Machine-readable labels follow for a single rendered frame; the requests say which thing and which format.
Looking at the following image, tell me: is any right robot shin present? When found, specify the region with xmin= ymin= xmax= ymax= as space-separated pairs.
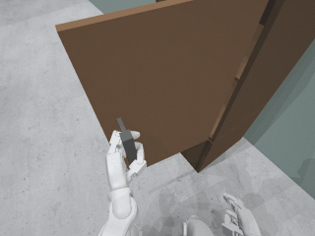
xmin=188 ymin=215 xmax=199 ymax=220

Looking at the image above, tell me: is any robot right hand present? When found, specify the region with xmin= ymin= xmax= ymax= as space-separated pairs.
xmin=221 ymin=193 xmax=262 ymax=236

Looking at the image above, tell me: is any right robot thigh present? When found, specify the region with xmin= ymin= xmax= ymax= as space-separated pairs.
xmin=181 ymin=219 xmax=214 ymax=236

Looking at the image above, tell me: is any handle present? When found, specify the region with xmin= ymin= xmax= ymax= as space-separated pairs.
xmin=116 ymin=117 xmax=138 ymax=164

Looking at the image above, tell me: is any cupboard door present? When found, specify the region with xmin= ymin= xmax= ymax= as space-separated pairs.
xmin=55 ymin=0 xmax=269 ymax=170

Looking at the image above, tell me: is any robot left forearm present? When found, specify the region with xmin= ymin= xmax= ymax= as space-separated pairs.
xmin=97 ymin=187 xmax=139 ymax=236

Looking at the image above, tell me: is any robot left hand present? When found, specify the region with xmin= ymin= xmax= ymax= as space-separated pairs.
xmin=105 ymin=130 xmax=147 ymax=192

